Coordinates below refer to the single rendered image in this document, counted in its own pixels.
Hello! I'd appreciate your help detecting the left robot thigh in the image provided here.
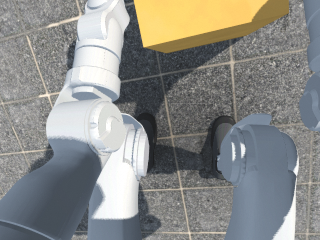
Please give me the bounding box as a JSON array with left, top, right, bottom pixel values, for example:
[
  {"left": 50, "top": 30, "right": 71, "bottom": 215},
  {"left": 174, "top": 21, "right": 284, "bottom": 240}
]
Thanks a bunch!
[{"left": 87, "top": 123, "right": 150, "bottom": 240}]

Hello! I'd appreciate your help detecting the robot right foot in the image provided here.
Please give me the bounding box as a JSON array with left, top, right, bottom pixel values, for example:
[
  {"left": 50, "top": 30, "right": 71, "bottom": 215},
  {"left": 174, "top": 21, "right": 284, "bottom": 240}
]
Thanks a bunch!
[{"left": 210, "top": 115, "right": 236, "bottom": 180}]

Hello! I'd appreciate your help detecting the left robot upper arm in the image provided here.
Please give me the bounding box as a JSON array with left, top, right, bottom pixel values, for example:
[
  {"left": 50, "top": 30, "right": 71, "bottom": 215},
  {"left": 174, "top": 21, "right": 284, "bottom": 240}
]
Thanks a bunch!
[{"left": 0, "top": 98, "right": 126, "bottom": 240}]

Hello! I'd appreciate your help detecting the left robot forearm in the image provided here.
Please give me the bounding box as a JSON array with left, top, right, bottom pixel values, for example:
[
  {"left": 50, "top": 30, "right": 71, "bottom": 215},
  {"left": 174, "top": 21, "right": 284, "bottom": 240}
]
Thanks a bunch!
[{"left": 52, "top": 0, "right": 130, "bottom": 109}]

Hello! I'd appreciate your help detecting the right robot forearm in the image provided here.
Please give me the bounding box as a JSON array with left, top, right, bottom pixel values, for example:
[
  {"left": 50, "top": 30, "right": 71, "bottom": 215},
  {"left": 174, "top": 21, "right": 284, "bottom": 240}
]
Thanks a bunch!
[{"left": 303, "top": 0, "right": 320, "bottom": 72}]

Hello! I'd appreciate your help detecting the carton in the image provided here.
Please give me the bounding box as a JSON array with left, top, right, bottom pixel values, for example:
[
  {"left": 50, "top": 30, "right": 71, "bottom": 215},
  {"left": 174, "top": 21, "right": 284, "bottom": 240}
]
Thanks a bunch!
[{"left": 134, "top": 0, "right": 289, "bottom": 54}]

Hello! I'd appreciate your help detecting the right robot upper arm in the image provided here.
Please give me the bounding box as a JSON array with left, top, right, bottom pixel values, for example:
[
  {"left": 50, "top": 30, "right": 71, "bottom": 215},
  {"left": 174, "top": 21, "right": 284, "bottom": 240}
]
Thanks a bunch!
[{"left": 299, "top": 71, "right": 320, "bottom": 132}]

